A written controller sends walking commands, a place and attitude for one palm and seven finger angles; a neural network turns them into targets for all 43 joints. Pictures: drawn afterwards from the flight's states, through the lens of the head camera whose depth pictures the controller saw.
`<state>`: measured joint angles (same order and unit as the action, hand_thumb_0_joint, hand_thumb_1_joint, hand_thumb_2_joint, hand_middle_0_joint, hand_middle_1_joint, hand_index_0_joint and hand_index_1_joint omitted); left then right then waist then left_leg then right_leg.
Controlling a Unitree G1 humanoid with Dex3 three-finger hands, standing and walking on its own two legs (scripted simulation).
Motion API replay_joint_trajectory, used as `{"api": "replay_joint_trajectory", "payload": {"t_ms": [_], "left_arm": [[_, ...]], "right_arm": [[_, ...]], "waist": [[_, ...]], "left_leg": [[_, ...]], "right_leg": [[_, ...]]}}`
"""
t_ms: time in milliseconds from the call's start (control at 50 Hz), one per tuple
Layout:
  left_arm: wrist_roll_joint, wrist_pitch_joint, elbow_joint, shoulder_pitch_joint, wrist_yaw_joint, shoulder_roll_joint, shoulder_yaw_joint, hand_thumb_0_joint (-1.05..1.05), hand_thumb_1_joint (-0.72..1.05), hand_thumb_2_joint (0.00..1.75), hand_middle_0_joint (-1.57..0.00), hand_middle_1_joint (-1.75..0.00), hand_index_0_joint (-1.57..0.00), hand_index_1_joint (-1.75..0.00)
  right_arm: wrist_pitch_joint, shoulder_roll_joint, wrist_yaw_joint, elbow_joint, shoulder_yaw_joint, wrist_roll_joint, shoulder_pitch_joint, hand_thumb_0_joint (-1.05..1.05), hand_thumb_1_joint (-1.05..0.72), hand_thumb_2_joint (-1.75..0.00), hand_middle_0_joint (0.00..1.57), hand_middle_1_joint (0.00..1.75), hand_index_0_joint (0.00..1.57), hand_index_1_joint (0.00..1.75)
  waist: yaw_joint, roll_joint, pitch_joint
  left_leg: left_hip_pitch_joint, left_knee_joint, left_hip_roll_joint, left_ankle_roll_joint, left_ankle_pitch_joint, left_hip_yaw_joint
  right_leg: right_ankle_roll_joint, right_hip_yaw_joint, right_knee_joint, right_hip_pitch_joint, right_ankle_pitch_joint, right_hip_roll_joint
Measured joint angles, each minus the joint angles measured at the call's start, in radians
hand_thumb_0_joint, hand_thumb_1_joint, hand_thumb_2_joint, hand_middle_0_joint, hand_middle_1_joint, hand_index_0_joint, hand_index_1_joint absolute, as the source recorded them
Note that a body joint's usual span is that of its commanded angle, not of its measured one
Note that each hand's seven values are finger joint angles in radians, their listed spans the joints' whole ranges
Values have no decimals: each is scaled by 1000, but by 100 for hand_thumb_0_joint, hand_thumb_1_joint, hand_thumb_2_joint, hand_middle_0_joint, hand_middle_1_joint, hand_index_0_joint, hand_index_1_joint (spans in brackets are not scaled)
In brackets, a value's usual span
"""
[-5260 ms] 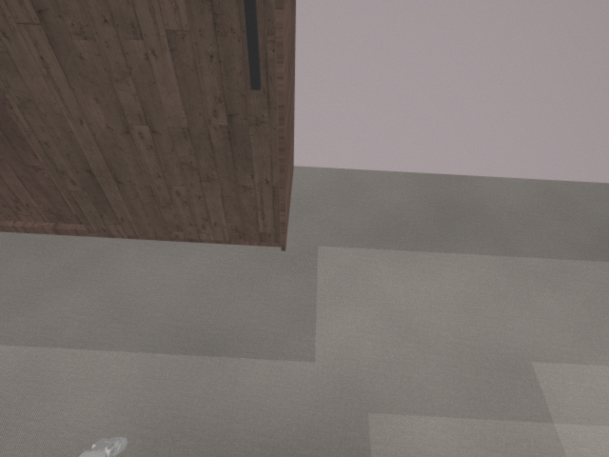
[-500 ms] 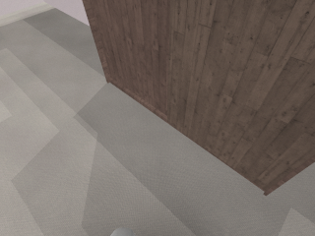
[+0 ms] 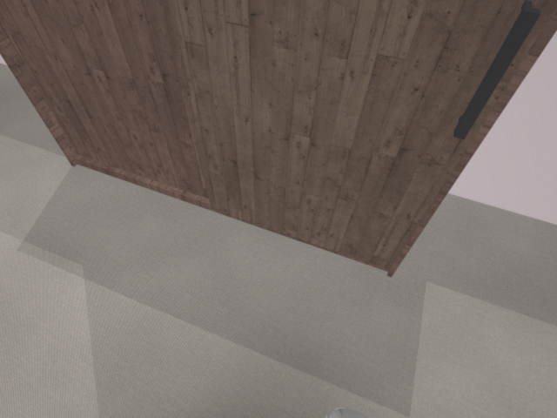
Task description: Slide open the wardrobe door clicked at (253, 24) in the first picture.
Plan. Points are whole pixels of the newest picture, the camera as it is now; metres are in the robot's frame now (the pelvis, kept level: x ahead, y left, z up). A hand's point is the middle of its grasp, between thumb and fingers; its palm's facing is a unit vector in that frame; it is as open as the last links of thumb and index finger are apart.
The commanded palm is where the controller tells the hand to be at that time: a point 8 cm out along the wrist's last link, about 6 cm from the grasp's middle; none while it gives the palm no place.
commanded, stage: turn to face it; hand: right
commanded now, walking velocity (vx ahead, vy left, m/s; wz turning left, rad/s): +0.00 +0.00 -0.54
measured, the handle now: (489, 76) +0.72 -0.36 +0.12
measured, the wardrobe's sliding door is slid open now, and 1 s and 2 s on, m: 0.00 0.00 0.00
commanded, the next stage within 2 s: take the last steps up to it in 0.56 s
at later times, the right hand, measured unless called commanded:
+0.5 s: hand out of the picture +0.05 -0.28 -0.16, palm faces +0.23 +0.94 -0.25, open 7.4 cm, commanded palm none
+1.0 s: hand out of the picture -0.10 -0.20 -0.17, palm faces +0.42 +0.88 -0.20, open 7.3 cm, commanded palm none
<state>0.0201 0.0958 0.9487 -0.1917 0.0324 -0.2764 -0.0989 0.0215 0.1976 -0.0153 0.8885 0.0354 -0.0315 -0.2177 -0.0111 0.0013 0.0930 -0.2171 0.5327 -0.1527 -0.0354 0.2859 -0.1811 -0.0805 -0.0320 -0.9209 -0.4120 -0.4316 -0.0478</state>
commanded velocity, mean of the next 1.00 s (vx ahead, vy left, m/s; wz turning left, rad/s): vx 0.11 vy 0.01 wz -0.22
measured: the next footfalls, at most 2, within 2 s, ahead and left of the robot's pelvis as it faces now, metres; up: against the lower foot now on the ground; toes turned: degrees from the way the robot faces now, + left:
right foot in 0.10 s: +0.02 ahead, -0.14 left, +0.00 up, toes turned -9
left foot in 0.64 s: +0.05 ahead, +0.08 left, +0.00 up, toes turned -12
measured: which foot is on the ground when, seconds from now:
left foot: down 0.00-0.10, up 0.12-0.62, down 0.64-1.00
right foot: up 0.00-0.08, down 0.10-0.64, up 0.66-1.00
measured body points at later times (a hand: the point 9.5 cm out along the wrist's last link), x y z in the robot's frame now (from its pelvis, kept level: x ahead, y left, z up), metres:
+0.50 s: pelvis -0.01 -0.05 +0.01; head +0.02 -0.07 +0.45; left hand +0.11 +0.17 -0.13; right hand +0.04 -0.33 -0.14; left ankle +0.01 +0.10 -0.68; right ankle -0.02 -0.14 -0.74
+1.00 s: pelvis +0.00 -0.05 +0.01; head +0.01 -0.05 +0.46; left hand +0.12 +0.18 -0.15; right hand -0.12 -0.25 -0.15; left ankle +0.01 +0.09 -0.74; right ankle -0.05 -0.18 -0.71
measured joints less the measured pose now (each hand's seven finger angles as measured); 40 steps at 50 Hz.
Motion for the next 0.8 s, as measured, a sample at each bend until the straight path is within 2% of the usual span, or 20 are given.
{"api": "replay_joint_trajectory", "payload": {"t_ms": [40,80,100,120,160,180,220,280,400,480,560,620,640,660,700,760,800], "left_arm": [[-4,-7,-5,21,-1,4,8,0,91,90,-20,-30,-19,-30],[-7,-21,-18,37,-2,8,16,1,91,90,-20,-30,-19,-30],[-7,-33,-26,44,-1,9,19,0,91,90,-20,-30,-19,-30],[-5,-44,-30,56,-2,19,21,0,91,90,-20,-30,-19,-30],[-5,-64,-40,71,-7,36,32,0,91,90,-20,-30,-20,-30],[-4,-71,-45,72,-12,43,36,0,91,90,-20,-30,-20,-30],[-1,-76,-49,70,-23,55,44,0,91,90,-20,-30,-20,-30],[-2,-78,-46,62,-32,66,54,0,91,90,-20,-30,-20,-30],[-1,-78,-31,30,-37,85,61,0,91,90,-20,-30,-20,-30],[3,-72,-14,1,-37,93,60,0,91,90,-20,-30,-20,-30],[6,-62,7,-26,-38,91,54,0,91,90,-20,-30,-20,-30],[2,-57,25,-46,-38,86,47,0,91,90,-20,-30,-20,-30],[-2,-56,30,-54,-36,85,45,0,91,90,-20,-30,-20,-30],[-6,-54,37,-53,-36,77,41,0,91,90,-20,-30,-20,-30],[-4,-40,46,-54,-36,68,33,0,91,90,-20,-30,-20,-30],[3,-28,62,-60,-28,55,22,0,91,90,-20,-30,-20,-30],[9,-30,71,-71,-21,50,18,0,91,90,-20,-30,-20,-30]], "right_arm": [[2,14,2,3,5,-2,-8,1,-90,-90,21,30,20,30],[7,32,3,10,12,0,-19,1,-90,-90,21,30,20,30],[12,43,4,12,17,4,-27,1,-90,-90,21,30,20,30],[21,59,4,19,25,8,-27,1,-91,-90,21,30,20,30],[46,82,-4,41,35,9,-22,1,-91,-90,21,30,20,30],[55,89,-6,52,39,11,-17,1,-91,-90,20,30,20,30],[58,96,-4,65,45,13,-5,1,-91,-90,20,30,20,30],[48,96,2,59,45,14,13,1,-91,-90,20,30,20,29],[39,72,0,42,34,15,53,1,-91,-90,20,30,20,29],[40,49,-4,35,27,17,81,1,-91,-90,20,30,20,29],[31,20,-6,27,16,21,100,1,-91,-90,20,30,20,30],[13,2,-8,19,7,24,96,1,-91,-90,20,30,20,30],[3,0,-9,17,4,22,89,1,-91,-90,20,30,20,30],[-6,-11,-13,23,2,18,87,1,-91,-90,20,30,20,30],[-12,-27,-11,29,-6,14,72,1,-91,-90,20,30,20,30],[-16,-43,-6,46,-8,12,35,1,-91,-90,20,30,20,30],[-22,-50,-4,64,-7,11,6,1,-91,-90,21,30,20,30]], "waist": [[13,13,8],[20,26,10],[23,33,7],[29,53,14],[38,65,20],[36,62,18],[33,54,16],[33,42,13],[19,22,-1],[2,12,-10],[-17,-9,-17],[-19,-19,-28],[-16,-16,-36],[-15,-33,-32],[-21,-50,-30],[-16,-56,-36],[-13,-56,-46]], "left_leg": [[-15,25,-22,-15,9,-19],[-36,66,-45,-35,27,-39],[-55,104,-59,-46,44,-43],[-85,171,-67,-55,103,-19],[-156,348,-31,-55,221,53],[-186,427,-9,-55,236,75],[-229,531,21,-57,205,99],[-255,569,43,-63,147,119],[-236,495,64,-71,121,151],[-197,407,79,-63,138,160],[-128,257,104,-44,141,160],[-42,66,118,-30,35,151],[-11,-5,114,-10,7,150],[-9,-9,123,16,8,141],[-8,1,122,45,10,121],[23,-39,115,52,-10,99],[45,-72,111,49,-23,84]], "right_leg": [[7,-20,97,49,-12,2],[17,-43,238,113,43,9],[44,-50,306,140,104,16],[78,-54,298,132,108,30],[113,-49,277,122,82,35],[121,-40,285,125,81,34],[123,-21,328,142,102,38],[134,3,401,171,149,51],[147,42,475,207,197,85],[146,66,481,211,207,103],[135,91,465,197,208,113],[118,106,428,170,196,123],[110,106,401,152,185,131],[98,110,356,132,144,124],[79,102,208,78,12,118],[63,71,-24,6,11,90],[53,52,-100,-16,56,57]]}}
